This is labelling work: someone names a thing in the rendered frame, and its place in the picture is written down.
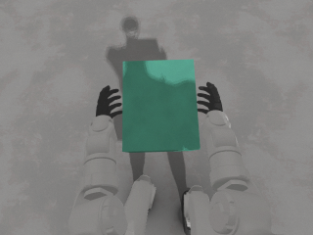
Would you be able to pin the left robot shin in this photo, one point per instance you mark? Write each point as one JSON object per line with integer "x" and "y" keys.
{"x": 145, "y": 178}

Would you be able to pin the robot left upper arm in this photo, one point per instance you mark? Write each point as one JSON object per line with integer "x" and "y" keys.
{"x": 102, "y": 216}

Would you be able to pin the right robot shin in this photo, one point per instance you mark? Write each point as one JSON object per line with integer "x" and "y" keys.
{"x": 194, "y": 188}

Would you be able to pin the robot shin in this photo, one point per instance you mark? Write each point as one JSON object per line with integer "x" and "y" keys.
{"x": 145, "y": 178}
{"x": 194, "y": 188}

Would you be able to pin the robot right upper arm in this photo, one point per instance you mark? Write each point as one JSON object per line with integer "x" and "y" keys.
{"x": 234, "y": 212}

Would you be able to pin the robot right hand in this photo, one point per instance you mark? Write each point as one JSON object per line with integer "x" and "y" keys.
{"x": 214, "y": 103}

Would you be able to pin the robot left hand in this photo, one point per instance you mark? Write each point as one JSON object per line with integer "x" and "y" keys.
{"x": 103, "y": 105}

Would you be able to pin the carton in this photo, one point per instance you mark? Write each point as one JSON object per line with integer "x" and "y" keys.
{"x": 159, "y": 106}

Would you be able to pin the right robot forearm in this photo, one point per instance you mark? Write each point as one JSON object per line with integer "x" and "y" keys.
{"x": 225, "y": 158}

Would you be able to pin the left robot forearm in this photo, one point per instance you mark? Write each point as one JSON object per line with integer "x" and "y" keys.
{"x": 99, "y": 165}

